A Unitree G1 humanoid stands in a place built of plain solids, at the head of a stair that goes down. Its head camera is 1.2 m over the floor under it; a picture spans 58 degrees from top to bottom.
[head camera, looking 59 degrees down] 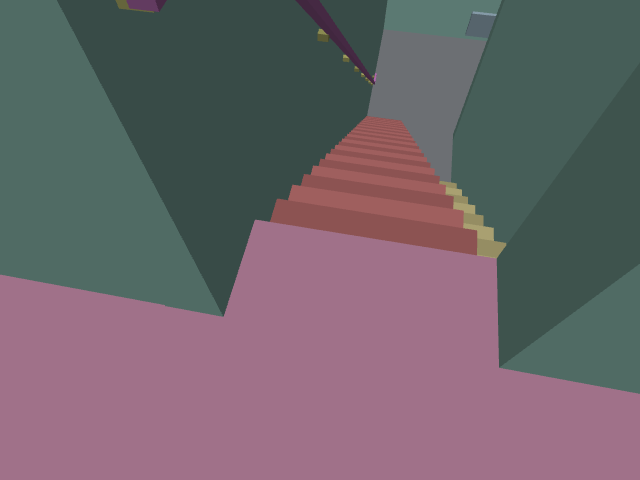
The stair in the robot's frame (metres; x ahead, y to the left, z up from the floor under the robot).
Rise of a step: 0.20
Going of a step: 0.23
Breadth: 0.79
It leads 11 degrees to the right of straight ahead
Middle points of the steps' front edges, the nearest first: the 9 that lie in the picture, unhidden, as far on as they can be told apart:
0.73 -0.17 0.00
0.96 -0.21 -0.20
1.18 -0.26 -0.39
1.41 -0.30 -0.59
1.64 -0.34 -0.79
1.87 -0.39 -0.99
2.10 -0.43 -1.18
2.33 -0.48 -1.38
2.56 -0.52 -1.58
